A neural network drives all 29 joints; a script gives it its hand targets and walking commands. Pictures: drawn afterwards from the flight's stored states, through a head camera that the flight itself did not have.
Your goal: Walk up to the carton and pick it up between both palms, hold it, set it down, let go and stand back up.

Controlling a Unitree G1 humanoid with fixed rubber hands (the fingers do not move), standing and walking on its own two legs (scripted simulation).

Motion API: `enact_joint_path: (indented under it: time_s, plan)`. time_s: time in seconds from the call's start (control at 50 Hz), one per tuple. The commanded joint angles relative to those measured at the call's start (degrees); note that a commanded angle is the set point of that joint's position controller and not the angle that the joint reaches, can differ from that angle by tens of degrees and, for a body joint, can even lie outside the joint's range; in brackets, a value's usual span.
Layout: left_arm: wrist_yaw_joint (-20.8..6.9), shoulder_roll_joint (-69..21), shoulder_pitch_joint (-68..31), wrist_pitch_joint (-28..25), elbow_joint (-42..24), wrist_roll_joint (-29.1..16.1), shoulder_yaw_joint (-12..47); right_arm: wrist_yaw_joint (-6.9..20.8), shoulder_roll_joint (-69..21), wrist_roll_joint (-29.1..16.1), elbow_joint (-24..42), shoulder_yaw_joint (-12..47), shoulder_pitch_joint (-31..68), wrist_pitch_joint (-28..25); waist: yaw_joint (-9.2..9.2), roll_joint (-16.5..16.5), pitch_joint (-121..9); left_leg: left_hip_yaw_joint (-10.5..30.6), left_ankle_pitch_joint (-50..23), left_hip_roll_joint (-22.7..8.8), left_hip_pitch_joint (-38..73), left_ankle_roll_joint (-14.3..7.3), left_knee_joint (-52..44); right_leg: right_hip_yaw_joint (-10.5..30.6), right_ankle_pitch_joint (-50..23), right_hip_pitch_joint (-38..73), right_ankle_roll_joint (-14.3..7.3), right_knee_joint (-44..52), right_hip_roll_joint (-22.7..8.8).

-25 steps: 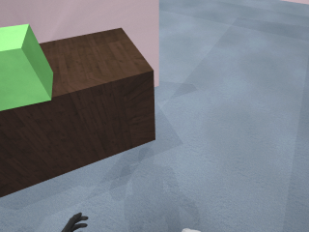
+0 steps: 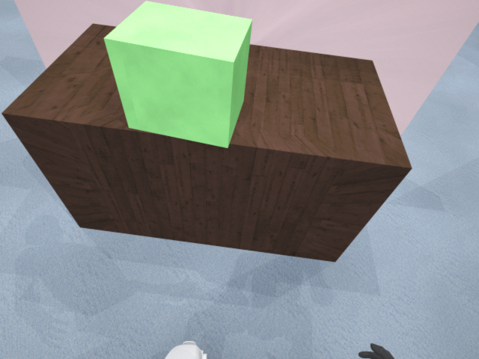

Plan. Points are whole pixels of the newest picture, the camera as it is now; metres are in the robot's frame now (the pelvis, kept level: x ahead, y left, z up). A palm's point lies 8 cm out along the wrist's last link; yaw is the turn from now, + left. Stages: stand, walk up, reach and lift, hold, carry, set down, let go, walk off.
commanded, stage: walk up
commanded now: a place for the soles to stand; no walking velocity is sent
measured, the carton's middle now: (187, 76) +0.78 +0.19 +0.03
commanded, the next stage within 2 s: none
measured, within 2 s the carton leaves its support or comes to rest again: neither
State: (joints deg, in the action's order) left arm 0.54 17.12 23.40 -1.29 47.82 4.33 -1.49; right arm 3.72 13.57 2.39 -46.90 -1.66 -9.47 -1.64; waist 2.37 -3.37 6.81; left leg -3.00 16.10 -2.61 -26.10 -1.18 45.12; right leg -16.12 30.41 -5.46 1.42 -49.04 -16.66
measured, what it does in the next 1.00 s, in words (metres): walks ahead: right foot, then left foot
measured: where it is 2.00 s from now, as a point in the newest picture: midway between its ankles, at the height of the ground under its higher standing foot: outside the picture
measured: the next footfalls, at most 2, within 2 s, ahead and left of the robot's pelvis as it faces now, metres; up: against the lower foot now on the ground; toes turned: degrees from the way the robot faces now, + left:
right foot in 0.38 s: +0.32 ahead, -0.09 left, +0.00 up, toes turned +2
left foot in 0.74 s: +0.26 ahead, +0.21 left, +0.00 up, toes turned +13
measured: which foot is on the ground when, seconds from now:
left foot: down 0.00-0.40, up 0.42-0.72, down 0.74-1.00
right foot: up 0.00-0.36, down 0.38-0.76, up 0.78-1.00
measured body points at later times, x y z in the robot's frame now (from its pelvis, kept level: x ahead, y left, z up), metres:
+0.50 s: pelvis +0.19 +0.02 +0.00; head +0.19 +0.01 +0.45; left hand +0.24 +0.27 -0.11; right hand +0.24 -0.23 -0.14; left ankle +0.11 +0.10 -0.65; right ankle +0.28 -0.09 -0.70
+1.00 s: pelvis +0.21 +0.10 +0.01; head +0.25 +0.14 +0.45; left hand +0.23 +0.37 -0.14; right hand +0.42 -0.10 -0.10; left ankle +0.29 +0.23 -0.70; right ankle +0.22 -0.04 -0.67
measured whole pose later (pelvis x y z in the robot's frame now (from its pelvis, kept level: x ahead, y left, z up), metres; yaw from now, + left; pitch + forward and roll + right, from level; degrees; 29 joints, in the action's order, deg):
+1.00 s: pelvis +0.21 +0.10 +0.01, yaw +13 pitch -2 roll -1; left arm 1.5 16.0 12.7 3.2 46.3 1.1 -0.5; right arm -1.8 10.6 0.7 -44.0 -0.3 -5.4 0.6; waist 0.3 -3.3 8.4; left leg -4.5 12.4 -3.0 -26.2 -2.3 40.7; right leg -1.4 35.5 -21.3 1.1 -56.9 -1.5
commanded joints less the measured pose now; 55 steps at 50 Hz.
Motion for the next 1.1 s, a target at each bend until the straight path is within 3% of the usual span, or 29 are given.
enact_joint_path:
  time_s: [0.0,0.08,0.18,0.26,0.32,0.34,0.36,0.38,0.4,0.42,0.46,0.52,0.6,0.64,0.68,0.7,0.72,0.74,0.76,0.78,0.82,0.84,0.88,0.92,0.94,0.98,1.02,1.04,1.08]
  plan:
    - [-2.2,4.6,-6.0,-0.3,-10.8,-2.6,0.4,-4.3,17.6,-4.5,-0.1,-5.2,-20.5,0.5,-10.55,15.8,-10.1,37.5,-6.8,-14.8,32.9,-11.6,-27.0,13.8,2.7,-34.8,-1.8,-26.6,8.7]
    - [-1.6,2.6,-0.6,-1.5,-8.3,-1.6,1.2,-4.4,10.1,-2.0,3.3,-2.8,-11.1,0.0,-4.48,11.3,-5.3,23.2,-15.7,-10.4,16.4,-10.6,-24.5,15.4,-2.4,-25.1,-1.9,-16.5,8.1]
    - [-1.4,0.5,-3.1,-1.2,-9.4,-1.2,1.3,-3.7,8.1,-1.2,2.7,-2.2,-13.1,-2.0,-3.62,11.3,-0.4,22.5,-17.0,-10.2,13.2,-10.4,-26.2,14.3,-9.4,-26.7,-1.5,-6.5,9.9]
    - [-1.1,-0.3,-5.2,-2.5,-10.3,-1.5,0.7,-2.6,9.0,-0.4,2.4,-2.2,-11.6,-1.9,-3.98,11.4,-2.9,15.4,-10.7,-6.1,7.5,-9.8,-21.3,10.7,-20.3,-14.2,-2.8,7.7,13.1]
    - [0.0,1.0,3.1,-3.1,-9.2,-0.9,-0.7,-1.7,7.9,-0.5,2.3,-0.8,-12.1,-1.1,0.10,6.7,-5.6,14.8,-3.2,-1.2,-2.3,-6.7,-9.6,10.2,-23.8,3.7,-4.3,14.1,15.8]
    - [0.5,3.5,6.4,-3.1,-8.8,-0.5,-1.8,-1.6,5.0,-0.4,2.1,-0.1,-14.8,-1.0,1.46,1.6,-6.7,13.0,-0.1,1.5,-6.4,-4.8,0.1,16.1,-19.1,9.1,-6.0,15.7,10.8]
    - [1.1,7.3,9.1,-3.2,-9.9,-0.4,-2.6,-1.5,2.4,-0.5,2.4,0.9,-19.1,-0.7,1.78,-9.2,-10.9,8.4,9.9,5.9,-9.4,-1.6,15.6,37.3,-2.2,11.1,-9.5,26.9,-4.8]
    - [1.9,8.7,8.9,-2.6,-9.5,-1.7,-2.9,-2.0,5.1,0.5,2.3,0.1,-22.0,0.4,-0.05,-5.1,-7.0,6.7,20.7,6.0,-11.4,1.2,24.4,52.5,6.9,6.1,-12.7,36.0,-13.8]
    - [2.5,9.1,6.1,-1.9,-8.8,-2.9,-3.4,-2.3,8.5,1.0,2.5,-0.9,-20.4,1.6,-0.52,-4.4,-5.3,7.0,20.1,3.3,-14.3,2.3,29.6,57.4,16.7,3.3,-16.5,39.9,-15.3]
    - [2.7,7.7,3.6,-1.9,-8.9,-3.7,-2.8,-2.3,9.1,1.7,3.3,-1.7,-17.1,2.2,-0.62,-4.4,0.8,7.9,17.6,1.3,-17.1,3.4,31.3,54.0,19.1,-1.7,-16.0,41.2,-14.7]
    - [2.8,5.5,1.6,-3.3,-8.4,-3.1,-2.2,-2.2,8.4,1.8,4.1,-1.5,-12.4,1.9,-0.01,-0.9,2.7,9.3,13.3,-1.5,-16.4,4.4,29.5,40.2,3.6,-3.3,-15.4,38.2,-11.8]
    - [2.8,3.4,-2.2,-4.6,-7.0,-2.9,-1.6,-1.7,5.7,1.0,3.8,-1.2,-12.5,2.5,-2.49,-1.2,0.4,9.4,9.7,-3.0,-7.6,5.4,23.9,27.3,-10.3,-10.6,-14.8,37.2,-8.9]
    - [1.7,3.3,-7.8,-4.2,-7.0,-2.8,-1.0,-1.9,0.8,-0.8,1.7,0.3,-12.3,2.4,-5.36,-9.6,-0.5,4.6,2.4,-3.0,4.0,4.0,7.2,9.1,-41.7,-16.0,-12.0,28.8,-1.5]
    - [1.0,5.9,-8.9,-3.0,-7.3,-2.0,-1.1,-1.8,1.6,-1.7,1.1,0.2,-11.3,1.4,-5.11,-9.2,-4.8,-0.2,-6.9,-0.8,11.8,2.8,0.0,6.1,-42.9,-15.2,-11.0,21.4,0.8]
    - [0.3,6.6,-8.7,-1.4,-6.9,-2.7,-1.0,-2.3,2.3,-1.6,-0.2,-0.6,-12.3,0.6,-5.99,-4.8,-6.5,-4.6,-19.5,3.1,19.3,1.2,-8.0,2.9,-39.8,-18.3,-8.4,12.2,3.7]
    - [-0.2,5.1,-7.1,-0.6,-7.2,-3.2,-0.1,-2.9,4.9,-1.1,0.7,-1.5,-11.8,0.4,-5.33,0.0,-6.8,-2.8,-23.6,3.3,21.2,0.8,-11.9,4.0,-33.7,-19.6,-6.3,9.1,5.0]
    - [-0.4,3.8,-4.5,0.3,-6.8,-3.3,0.8,-3.4,8.6,-1.6,1.3,-2.6,-11.8,0.3,-5.27,5.0,-7.9,2.6,-28.4,-1.2,22.0,-0.2,-11.2,4.4,-23.9,-21.0,-4.3,5.4,6.5]
    - [-0.7,1.3,0.1,1.0,-6.8,-4.5,1.9,-3.7,12.5,-1.5,3.0,-3.0,-9.8,0.3,-3.66,12.2,-10.2,18.7,-31.8,-13.7,17.4,-5.8,-17.5,6.0,-6.3,-18.3,-1.2,-2.3,11.4]
    - [-0.1,1.0,-0.4,2.7,-6.4,-4.9,1.8,-4.3,14.2,-3.1,3.6,-3.6,-7.4,0.9,-3.71,14.1,-11.0,26.2,-20.8,-18.6,10.6,-12.2,-23.0,10.7,11.1,-15.1,-0.5,-8.7,12.5]
    - [0.4,2.1,-3.3,4.0,-6.3,-4.1,1.2,-4.9,13.5,-4.5,3.7,-3.4,-6.0,1.4,-5.03,12.6,-7.6,28.5,-10.0,-17.8,6.1,-12.7,-26.8,14.1,12.7,-15.9,-0.6,-12.3,12.2]
    - [0.6,3.1,-3.7,4.4,-5.0,-3.9,1.0,-6.0,11.3,-3.3,4.5,-2.7,-2.6,1.7,-3.83,12.6,-6.6,24.9,-14.3,-15.5,9.2,-11.0,-25.3,17.6,9.3,-19.6,-0.9,-11.2,12.2]
    - [0.9,2.3,-2.2,4.2,-4.2,-4.2,1.0,-6.3,11.5,-2.8,5.0,-2.3,-0.3,1.9,-2.18,16.7,-7.2,22.3,-17.8,-15.4,8.6,-11.1,-23.3,18.2,7.2,-18.7,-1.0,-10.0,11.5]
    - [1.3,3.5,-1.0,3.8,-3.0,-3.7,0.2,-5.9,9.2,-2.1,5.3,-1.7,1.3,1.6,-2.11,18.7,-11.6,20.8,-20.8,-15.0,10.5,-11.1,-21.5,17.6,5.3,-16.2,-0.8,-10.1,12.4]
    - [1.3,4.1,-4.0,4.2,-3.3,-2.6,-0.9,-6.1,7.9,-1.3,5.9,-1.9,-0.4,1.4,-4.08,14.5,-12.9,23.7,-22.3,-17.5,17.4,-12.6,-20.1,17.5,5.4,-20.7,-0.2,-10.7,13.3]
    - [1.2,3.0,-5.6,4.1,-3.8,-3.1,-0.5,-6.3,7.8,-1.1,5.9,-1.7,-0.9,1.4,-4.33,13.0,-12.0,21.5,-22.9,-16.7,17.7,-12.1,-19.8,17.7,4.8,-21.2,-0.2,-6.8,13.0]
    - [0.8,3.3,-6.3,4.6,-4.2,-2.6,-1.7,-6.7,8.6,-1.0,6.0,-2.2,-1.0,1.3,-3.92,13.2,-12.0,24.5,-17.4,-18.5,17.0,-12.5,-20.9,18.7,5.0,-21.4,0.2,-8.4,13.6]
    - [0.2,1.7,-5.2,4.5,-4.1,-2.6,-1.9,-6.8,8.4,-0.6,6.3,-2.0,0.9,1.5,-3.70,15.4,-11.8,22.5,-7.1,-17.8,13.8,-11.3,-23.1,17.9,5.8,-19.1,-0.3,-4.0,13.9]
    - [-0.3,1.6,-3.7,4.2,-3.9,-3.1,-2.1,-6.9,9.0,-0.7,6.8,-1.9,1.6,1.8,-3.44,14.1,-14.1,19.8,0.6,-16.5,11.4,-9.7,-24.1,15.9,3.9,-14.4,-0.9,0.9,15.2]
    - [-1.3,-0.7,1.8,3.2,-2.6,-3.6,-2.2,-6.6,9.8,-0.5,7.0,-1.6,5.8,2.7,0.52,13.3,-11.5,13.1,12.9,-13.4,1.1,-5.9,-22.5,13.1,-8.9,-4.1,-3.2,14.6,15.7]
